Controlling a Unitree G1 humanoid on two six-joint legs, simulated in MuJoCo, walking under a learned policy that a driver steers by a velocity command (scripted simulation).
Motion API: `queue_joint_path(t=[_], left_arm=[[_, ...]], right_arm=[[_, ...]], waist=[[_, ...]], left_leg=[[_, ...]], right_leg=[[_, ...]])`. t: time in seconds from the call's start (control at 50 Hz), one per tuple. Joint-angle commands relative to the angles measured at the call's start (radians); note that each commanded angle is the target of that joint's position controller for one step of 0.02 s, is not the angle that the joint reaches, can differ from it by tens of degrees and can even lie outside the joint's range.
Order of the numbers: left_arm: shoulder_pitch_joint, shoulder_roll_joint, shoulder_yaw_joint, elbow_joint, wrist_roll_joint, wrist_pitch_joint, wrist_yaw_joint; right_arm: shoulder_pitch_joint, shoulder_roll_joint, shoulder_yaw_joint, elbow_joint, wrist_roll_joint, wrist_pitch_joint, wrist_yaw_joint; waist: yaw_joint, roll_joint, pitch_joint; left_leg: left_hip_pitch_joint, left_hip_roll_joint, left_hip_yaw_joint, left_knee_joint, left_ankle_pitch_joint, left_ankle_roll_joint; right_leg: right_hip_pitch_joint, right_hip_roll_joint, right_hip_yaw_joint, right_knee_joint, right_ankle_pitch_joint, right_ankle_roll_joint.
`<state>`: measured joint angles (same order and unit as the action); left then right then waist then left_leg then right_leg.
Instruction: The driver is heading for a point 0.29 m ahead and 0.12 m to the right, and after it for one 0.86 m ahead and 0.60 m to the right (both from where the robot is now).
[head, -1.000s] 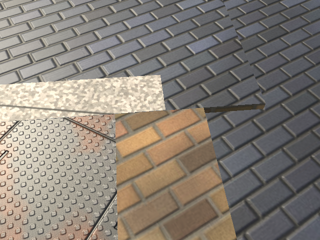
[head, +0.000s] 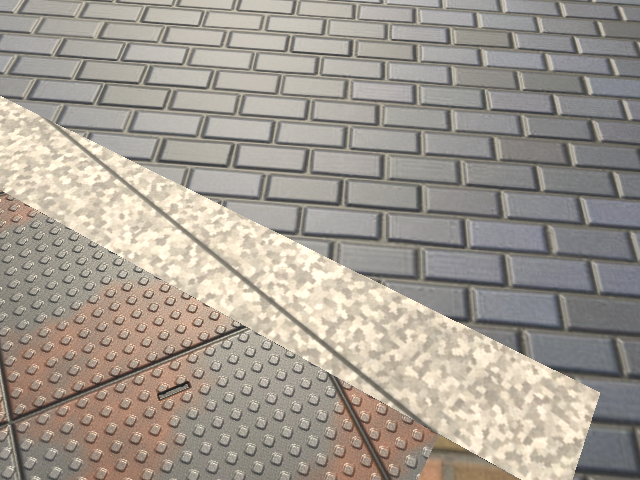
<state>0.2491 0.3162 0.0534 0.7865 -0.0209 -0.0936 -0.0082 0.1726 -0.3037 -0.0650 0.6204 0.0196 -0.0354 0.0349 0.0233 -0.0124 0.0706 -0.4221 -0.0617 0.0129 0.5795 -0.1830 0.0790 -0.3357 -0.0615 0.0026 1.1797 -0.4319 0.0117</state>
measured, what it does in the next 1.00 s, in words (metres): walks ahead, turning right: right foot, then left foot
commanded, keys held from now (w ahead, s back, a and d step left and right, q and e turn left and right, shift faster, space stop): w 0.04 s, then w+e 0.10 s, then e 0.86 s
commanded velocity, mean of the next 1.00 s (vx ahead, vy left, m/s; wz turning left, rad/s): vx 0.19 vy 0.00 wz -0.32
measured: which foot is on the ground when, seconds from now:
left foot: down 0.00-0.38, up 0.40-0.80, down 0.82-1.00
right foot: up 0.00-0.36, down 0.38-0.82, up 0.84-1.00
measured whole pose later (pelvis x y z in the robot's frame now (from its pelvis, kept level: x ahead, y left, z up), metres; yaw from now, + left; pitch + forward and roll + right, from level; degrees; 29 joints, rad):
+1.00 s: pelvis +0.33 +0.01 +0.01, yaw -26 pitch +2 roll -1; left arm 0.20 0.35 0.10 0.64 -0.02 0.07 0.02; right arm 0.19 -0.26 -0.05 0.69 -0.02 0.00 -0.04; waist -0.01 -0.05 0.02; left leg -0.29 0.03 0.01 0.47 -0.22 0.00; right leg -0.56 0.06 0.08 1.13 -0.40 0.08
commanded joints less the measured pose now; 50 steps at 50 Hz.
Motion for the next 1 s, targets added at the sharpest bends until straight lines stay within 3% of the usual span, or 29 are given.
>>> queue_joint_path(t=[0.02,0.06,0.12,0.2,0.24,0.28,0.32,0.36,0.38,0.4,0.42,0.44,0.46,0.48,0.5,0.54,0.6,0.64,0.74,0.8,0.82,0.84,0.86,0.88,0.9,0.92,0.94,1.0], left_arm=[[-0.028,0.128,0.026,-0.095,0.016,-0.032,0.001],[0.01,0.104,0.024,-0.074,0.02,-0.01,-0.002],[-0.041,0.07,0.013,-0.08,0.019,0.014,0.0],[-0.138,0.032,-0.003,-0.095,0.017,0.002,-0.015],[-0.18,0.022,-0.006,-0.109,0.012,-0.005,-0.028],[-0.189,0.035,-0.001,-0.119,0.008,-0.005,-0.042],[-0.178,0.062,0.011,-0.135,0.015,-0.003,-0.056],[-0.078,0.104,0.032,-0.126,0.029,-0.002,-0.064],[0.028,0.135,0.05,-0.104,0.03,-0.004,-0.059],[0.103,0.215,0.067,-0.111,0.038,-0.002,-0.045],[0.074,0.258,0.066,-0.136,0.044,0.003,-0.037],[0.09,0.178,0.054,-0.153,0.03,0.019,-0.031],[0.021,0.148,0.046,-0.174,0.023,0.032,-0.022],[-0.022,0.12,0.039,-0.182,0.011,0.048,-0.012],[-0.056,0.11,0.034,-0.193,0.008,0.062,-0.003],[-0.097,0.117,0.037,-0.206,0.026,0.077,0.002],[-0.085,0.151,0.055,-0.209,0.028,0.087,0.016],[-0.092,0.162,0.062,-0.215,0.017,0.1,0.027],[-0.096,0.154,0.065,-0.225,0.014,0.129,0.034],[-0.102,0.132,0.06,-0.229,0.002,0.141,0.036],[-0.069,0.089,0.047,-0.229,0.005,0.141,0.035],[-0.073,0.06,0.042,-0.266,0.002,0.132,0.03],[-0.058,0.138,0.064,-0.255,0.021,0.118,0.027],[-0.035,0.172,0.08,-0.226,0.01,0.119,0.024],[-0.008,0.16,0.083,-0.198,0.005,0.131,0.028],[0.001,0.141,0.08,-0.188,0.008,0.142,0.033],[-0.003,0.112,0.071,-0.189,0.006,0.15,0.032],[-0.086,0.072,0.054,-0.23,-0.006,0.151,0.027]], right_arm=[[0.071,-0.105,-0.027,-0.046,-0.021,-0.023,-0.013],[0.053,-0.097,-0.022,-0.033,-0.023,-0.032,-0.017],[0.083,-0.119,-0.024,0.008,-0.025,-0.047,-0.028],[0.091,-0.114,-0.015,0.05,-0.034,-0.045,-0.042],[0.125,-0.123,-0.015,0.08,-0.036,-0.044,-0.046],[0.126,-0.129,-0.017,0.099,-0.036,-0.037,-0.048],[0.109,-0.143,-0.024,0.107,-0.027,-0.021,-0.054],[0.082,-0.153,-0.03,0.1,-0.016,0.0,-0.07],[0.068,-0.145,-0.027,0.091,-0.016,0.01,-0.078],[0.118,-0.12,-0.015,0.065,-0.041,0.005,-0.083],[0.259,-0.02,0.016,0.052,-0.061,-0.003,-0.065],[0.219,-0.112,0.006,0.075,-0.042,-0.008,-0.047],[0.123,-0.134,-0.003,0.045,-0.011,-0.003,-0.043],[0.072,-0.129,-0.002,0.035,-0.016,0.005,-0.049],[0.041,-0.129,-0.005,0.026,-0.025,0.019,-0.058],[0.069,-0.102,-0.003,0.028,-0.027,0.037,-0.064],[0.09,-0.07,0.006,0.048,-0.034,0.031,-0.075],[0.076,-0.076,0.004,0.052,-0.03,0.034,-0.075],[0.015,-0.078,-0.005,0.033,-0.021,0.019,-0.064],[0.068,-0.091,-0.02,0.049,-0.017,-0.002,-0.054],[0.092,-0.157,-0.038,0.044,-0.034,-0.002,-0.06],[0.067,-0.242,-0.06,0.049,-0.064,0.013,-0.064],[0.037,-0.193,-0.05,0.023,-0.079,0.01,-0.065],[-0.008,-0.139,-0.034,0.004,-0.069,0.009,-0.072],[-0.048,-0.113,-0.028,-0.004,-0.052,0.01,-0.075],[-0.062,-0.099,-0.024,-0.007,-0.036,0.012,-0.078],[-0.058,-0.094,-0.019,-0.005,-0.031,0.016,-0.081],[-0.005,-0.107,-0.026,0.01,-0.04,0.033,-0.088]], waist=[[-0.03,0.067,-0.147],[-0.005,0.072,-0.137],[-0.02,0.06,-0.084],[-0.059,0.061,-0.035],[-0.084,0.058,-0.041],[-0.087,0.063,-0.044],[-0.069,0.077,-0.054],[-0.015,0.092,-0.11],[0.04,0.062,-0.163],[0.047,-0.075,-0.282],[-0.045,-0.267,-0.424],[0.03,-0.133,-0.528],[0.034,-0.09,-0.407],[0.021,-0.001,-0.302],[0.001,0.014,-0.222],[-0.049,-0.051,-0.157],[-0.044,-0.087,-0.205],[-0.035,-0.091,-0.238],[-0.009,-0.142,-0.202],[-0.046,-0.144,-0.19],[-0.036,-0.039,-0.205],[0.007,0.278,-0.138],[-0.014,0.278,-0.149],[0.0,0.19,-0.147],[0.015,0.14,-0.131],[0.009,0.13,-0.122],[0.001,0.131,-0.112],[-0.048,0.172,-0.112]], left_leg=[[0.366,0.272,-0.399,-0.315,0.138,0.204],[0.286,0.255,-0.322,-0.354,0.26,0.209],[0.252,0.241,-0.207,-0.4,0.336,0.194],[0.225,0.177,-0.037,-0.393,0.461,0.114],[0.248,0.195,-0.014,-0.384,0.477,0.098],[0.321,0.223,-0.005,-0.343,0.502,0.089],[0.411,0.254,-0.011,-0.256,0.597,0.078],[0.46,0.251,-0.009,-0.085,0.787,0.05],[0.431,0.206,0.027,0.097,0.79,0.013],[0.238,0.13,0.057,0.4,0.452,-0.048],[-0.145,-0.072,-0.002,0.762,-0.481,-0.13],[-0.18,-0.034,-0.152,0.851,-0.469,-0.126],[-0.241,0.01,-0.152,0.846,-0.395,-0.118],[-0.256,0.045,-0.132,0.786,-0.334,-0.118],[-0.234,0.069,-0.127,0.713,-0.292,-0.122],[-0.12,0.072,-0.105,0.532,-0.265,-0.128],[-0.047,0.051,-0.088,0.363,-0.225,-0.157],[-0.016,0.047,-0.099,0.297,-0.148,-0.165],[0.021,0.028,-0.109,0.125,-0.118,-0.151],[0.171,0.044,-0.096,-0.151,-0.002,-0.107],[0.271,0.21,-0.23,-0.227,-0.007,-0.045],[0.271,0.396,-0.475,-0.295,0.098,0.101],[0.235,0.477,-0.555,-0.299,0.173,0.186],[0.224,0.434,-0.461,-0.274,0.201,0.167],[0.224,0.367,-0.356,-0.251,0.208,0.121],[0.247,0.335,-0.296,-0.238,0.223,0.1],[0.249,0.317,-0.245,-0.235,0.271,0.099],[0.327,0.302,-0.163,-0.239,0.311,0.117]], right_leg=[[-0.331,-0.082,0.07,-0.018,0.127,-0.006],[-0.276,-0.085,0.049,-0.066,0.159,0.016],[-0.323,-0.091,0.036,-0.185,0.3,0.043],[-0.244,-0.043,-0.001,-0.464,0.567,0.026],[-0.191,-0.012,-0.013,-0.546,0.66,0.011],[-0.198,0.009,0.001,-0.597,0.629,-0.009],[-0.227,0.032,-0.006,-0.617,0.5,-0.036],[-0.146,0.081,-0.044,-0.645,0.396,-0.066],[-0.012,0.107,-0.051,-0.718,0.49,-0.091],[0.259,-0.058,0.162,-0.677,0.907,-0.174],[0.598,-0.315,0.594,-0.666,1.137,-0.41],[0.606,-0.292,0.634,-0.731,0.931,-0.411],[0.501,-0.25,0.529,-0.759,0.759,-0.369],[0.364,-0.209,0.465,-0.801,0.61,-0.323],[0.223,-0.182,0.429,-0.838,0.517,-0.302],[0.038,-0.109,0.368,-0.887,0.429,-0.27],[0.011,-0.086,0.333,-0.863,0.54,-0.272],[0.009,-0.075,0.343,-0.857,0.442,-0.253],[0.012,-0.053,0.432,-0.844,0.215,-0.209],[-0.003,-0.007,0.448,-0.764,0.216,-0.153],[-0.085,0.052,0.382,-0.635,0.065,-0.1],[-0.282,0.215,0.152,-0.433,-0.122,-0.038],[-0.299,0.159,0.139,-0.181,-0.173,0.005],[-0.292,0.139,0.149,-0.073,-0.116,0.019],[-0.292,0.129,0.131,-0.021,-0.065,0.037],[-0.317,0.121,0.121,0.03,-0.016,0.054],[-0.323,0.115,0.105,0.052,0.007,0.068],[-0.333,0.087,0.044,-0.069,0.053,0.095]])
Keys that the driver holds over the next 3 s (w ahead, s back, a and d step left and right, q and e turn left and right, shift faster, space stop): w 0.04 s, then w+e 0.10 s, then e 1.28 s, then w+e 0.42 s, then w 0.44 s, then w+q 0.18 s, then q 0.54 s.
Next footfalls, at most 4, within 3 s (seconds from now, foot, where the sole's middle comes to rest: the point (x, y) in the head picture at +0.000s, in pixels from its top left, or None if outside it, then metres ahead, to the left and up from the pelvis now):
0.38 right None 0.40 -0.13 -0.76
0.82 left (281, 475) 0.44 0.10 -0.76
1.24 right None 0.29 -0.12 -0.76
1.66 left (320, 460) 0.47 0.02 -0.76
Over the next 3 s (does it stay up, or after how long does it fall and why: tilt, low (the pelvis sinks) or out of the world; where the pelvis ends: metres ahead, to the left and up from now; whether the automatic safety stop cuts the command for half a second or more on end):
stays up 0.61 -0.53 0.01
